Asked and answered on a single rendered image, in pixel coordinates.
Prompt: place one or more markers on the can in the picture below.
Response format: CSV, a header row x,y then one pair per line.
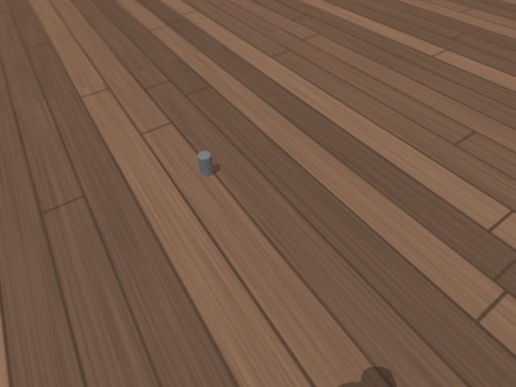
x,y
205,163

